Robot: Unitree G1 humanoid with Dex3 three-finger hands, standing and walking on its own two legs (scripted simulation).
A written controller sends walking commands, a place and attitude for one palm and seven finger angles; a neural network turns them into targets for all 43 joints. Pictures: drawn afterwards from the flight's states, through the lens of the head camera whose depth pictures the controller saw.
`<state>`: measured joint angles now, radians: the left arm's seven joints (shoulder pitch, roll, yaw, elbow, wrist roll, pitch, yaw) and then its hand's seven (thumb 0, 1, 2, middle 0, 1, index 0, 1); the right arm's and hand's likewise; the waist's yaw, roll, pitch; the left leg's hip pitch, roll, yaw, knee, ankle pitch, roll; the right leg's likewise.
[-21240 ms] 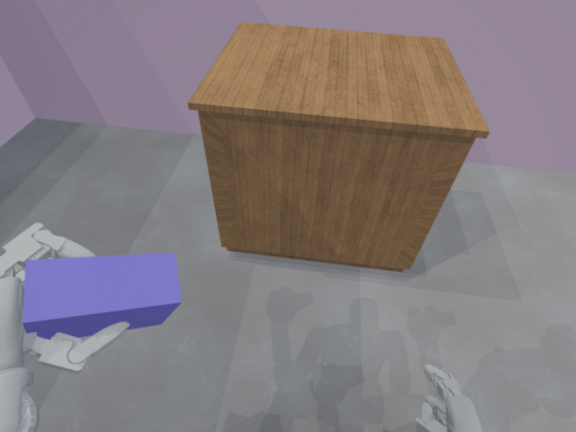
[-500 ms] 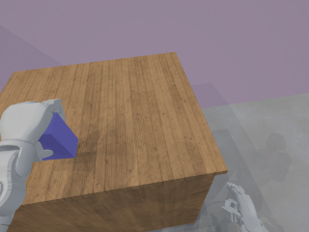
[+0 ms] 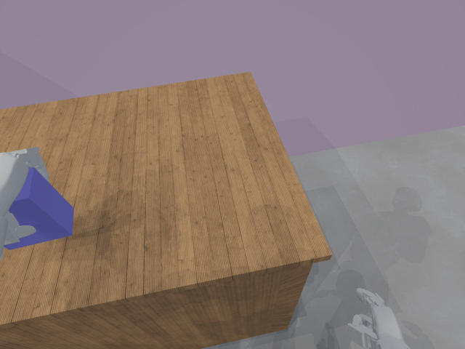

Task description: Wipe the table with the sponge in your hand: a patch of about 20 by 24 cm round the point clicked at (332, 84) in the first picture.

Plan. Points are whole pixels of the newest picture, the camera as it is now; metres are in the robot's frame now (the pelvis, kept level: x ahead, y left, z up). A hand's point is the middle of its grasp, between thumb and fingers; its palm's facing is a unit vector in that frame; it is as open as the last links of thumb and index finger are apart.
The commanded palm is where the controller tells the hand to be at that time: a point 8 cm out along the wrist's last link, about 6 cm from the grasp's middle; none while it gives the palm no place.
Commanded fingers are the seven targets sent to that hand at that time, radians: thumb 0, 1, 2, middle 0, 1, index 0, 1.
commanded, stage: move the sponge above the wiping area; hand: left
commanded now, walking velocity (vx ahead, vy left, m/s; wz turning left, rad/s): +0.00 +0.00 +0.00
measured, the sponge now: (29, 217) +0.24 +0.39 +0.10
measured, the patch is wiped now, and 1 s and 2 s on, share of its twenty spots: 0.00 0.00 0.05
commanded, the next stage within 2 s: none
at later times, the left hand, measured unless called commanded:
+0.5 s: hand out of the picture +0.23 +0.42 +0.14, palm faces -0.01 +0.03 -1.00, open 9.8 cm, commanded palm +0.20 +0.38 +0.17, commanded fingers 0.00 0.10 1.30 -1.20 -1.60 -1.20 -1.60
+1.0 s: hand (8, 234) +0.21 +0.40 +0.09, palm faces -0.16 -0.06 -0.98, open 9.8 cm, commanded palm +0.20 +0.38 +0.17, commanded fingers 0.00 0.10 1.30 -1.20 -1.60 -1.20 -1.60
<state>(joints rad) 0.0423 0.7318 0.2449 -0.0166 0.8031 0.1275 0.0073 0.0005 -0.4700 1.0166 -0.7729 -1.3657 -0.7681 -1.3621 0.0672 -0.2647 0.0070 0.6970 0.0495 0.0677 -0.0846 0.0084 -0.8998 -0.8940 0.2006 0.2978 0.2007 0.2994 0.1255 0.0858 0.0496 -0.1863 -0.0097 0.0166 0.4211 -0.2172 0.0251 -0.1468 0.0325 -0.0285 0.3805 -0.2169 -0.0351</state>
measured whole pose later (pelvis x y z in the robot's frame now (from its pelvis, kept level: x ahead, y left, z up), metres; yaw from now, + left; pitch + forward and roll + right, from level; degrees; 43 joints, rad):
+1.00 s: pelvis -0.01 +0.03 +0.00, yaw +2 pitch +0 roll -1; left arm 0.02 0.69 0.14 0.08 0.81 0.23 -0.16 0.00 -0.46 1.02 -0.77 -1.38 -0.76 -1.37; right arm 0.05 -0.28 0.04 0.66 0.06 0.08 -0.08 0.01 -0.90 -0.89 0.20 0.30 0.20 0.30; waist 0.11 0.11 0.04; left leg -0.23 -0.06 0.00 0.41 -0.19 0.07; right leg -0.18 -0.01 -0.05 0.37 -0.20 0.01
